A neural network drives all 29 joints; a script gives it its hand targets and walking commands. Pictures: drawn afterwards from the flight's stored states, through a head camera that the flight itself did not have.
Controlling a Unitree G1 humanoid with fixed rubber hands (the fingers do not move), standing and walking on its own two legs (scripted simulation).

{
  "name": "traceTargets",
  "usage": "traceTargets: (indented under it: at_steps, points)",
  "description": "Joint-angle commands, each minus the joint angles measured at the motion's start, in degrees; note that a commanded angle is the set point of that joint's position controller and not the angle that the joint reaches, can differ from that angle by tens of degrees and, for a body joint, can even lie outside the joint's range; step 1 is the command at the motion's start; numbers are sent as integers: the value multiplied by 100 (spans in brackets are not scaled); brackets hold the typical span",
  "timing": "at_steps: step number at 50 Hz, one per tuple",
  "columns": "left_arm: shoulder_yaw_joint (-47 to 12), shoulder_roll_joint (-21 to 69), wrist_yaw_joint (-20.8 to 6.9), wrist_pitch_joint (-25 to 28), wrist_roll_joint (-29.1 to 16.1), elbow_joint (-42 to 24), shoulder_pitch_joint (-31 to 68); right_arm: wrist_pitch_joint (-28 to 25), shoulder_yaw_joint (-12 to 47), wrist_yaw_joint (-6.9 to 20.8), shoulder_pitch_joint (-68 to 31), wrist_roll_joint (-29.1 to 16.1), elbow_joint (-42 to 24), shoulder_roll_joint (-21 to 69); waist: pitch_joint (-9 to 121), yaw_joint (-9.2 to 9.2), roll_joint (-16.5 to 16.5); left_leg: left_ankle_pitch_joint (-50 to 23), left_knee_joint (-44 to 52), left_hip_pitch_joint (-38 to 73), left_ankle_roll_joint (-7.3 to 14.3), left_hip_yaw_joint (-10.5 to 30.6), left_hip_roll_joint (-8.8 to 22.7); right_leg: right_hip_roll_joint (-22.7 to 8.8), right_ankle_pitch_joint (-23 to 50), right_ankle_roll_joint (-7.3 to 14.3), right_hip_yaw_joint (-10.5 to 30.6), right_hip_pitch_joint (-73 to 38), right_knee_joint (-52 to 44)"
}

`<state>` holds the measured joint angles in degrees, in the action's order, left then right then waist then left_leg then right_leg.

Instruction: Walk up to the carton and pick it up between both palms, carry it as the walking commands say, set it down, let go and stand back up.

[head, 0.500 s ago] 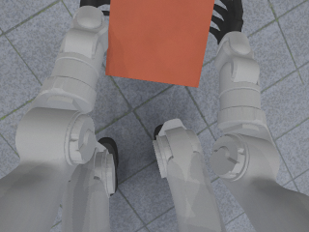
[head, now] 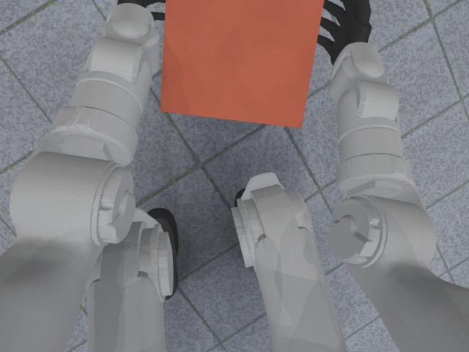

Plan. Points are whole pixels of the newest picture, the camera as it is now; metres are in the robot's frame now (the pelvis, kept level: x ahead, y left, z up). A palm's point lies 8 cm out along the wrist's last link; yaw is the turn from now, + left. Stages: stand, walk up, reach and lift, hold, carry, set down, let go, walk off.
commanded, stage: set down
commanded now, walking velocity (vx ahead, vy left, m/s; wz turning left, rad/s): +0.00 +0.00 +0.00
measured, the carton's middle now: (241, 19) +0.55 -0.13 -0.24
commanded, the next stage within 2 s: none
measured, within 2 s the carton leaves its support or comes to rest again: rests again in 1.08 s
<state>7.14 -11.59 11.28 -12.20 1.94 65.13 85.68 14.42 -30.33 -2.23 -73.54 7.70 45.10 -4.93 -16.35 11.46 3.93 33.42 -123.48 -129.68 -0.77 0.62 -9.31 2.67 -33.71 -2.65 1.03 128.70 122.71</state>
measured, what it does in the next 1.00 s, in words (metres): stands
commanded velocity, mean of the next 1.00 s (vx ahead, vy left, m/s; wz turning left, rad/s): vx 0.00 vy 0.00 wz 0.00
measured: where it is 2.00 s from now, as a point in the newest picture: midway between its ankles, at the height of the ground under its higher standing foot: (211, 255)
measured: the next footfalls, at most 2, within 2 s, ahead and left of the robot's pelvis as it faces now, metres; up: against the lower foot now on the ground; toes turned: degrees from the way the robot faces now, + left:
none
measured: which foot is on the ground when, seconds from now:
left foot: down 0.00-1.00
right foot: down 0.00-1.00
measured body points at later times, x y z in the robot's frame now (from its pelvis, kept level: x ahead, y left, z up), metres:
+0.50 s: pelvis +0.00 +0.00 +0.00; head +0.37 -0.04 +0.25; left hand +0.56 +0.01 -0.20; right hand +0.48 -0.26 -0.18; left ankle +0.10 +0.10 -0.35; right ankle +0.11 -0.13 -0.35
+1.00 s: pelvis +0.00 +0.00 -0.01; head +0.37 -0.04 +0.24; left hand +0.57 +0.01 -0.20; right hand +0.48 -0.26 -0.19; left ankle +0.10 +0.10 -0.35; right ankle +0.11 -0.13 -0.35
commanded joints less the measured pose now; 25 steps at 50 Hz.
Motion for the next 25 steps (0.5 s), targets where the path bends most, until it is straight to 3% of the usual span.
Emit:
traceTargets:
  at_steps: [1, 25]
  points:
    - [-1180, 5069, -1374, 354, -447, -913, 3027, -159, 2150, 1406, -3519, -547, -210, 3942, 6530, 662, 532, -1673, 746, 2836, 150, -191, -324, 308, 2619, 50, -386, -3126, -928]
    - [-1212, 4588, -1456, 523, -593, -726, 3110, -322, 1926, 1361, -3517, -486, 37, 3677, 5852, 678, 486, -1696, 571, 2539, 138, -92, -269, 252, 2618, 83, -313, -2935, -809]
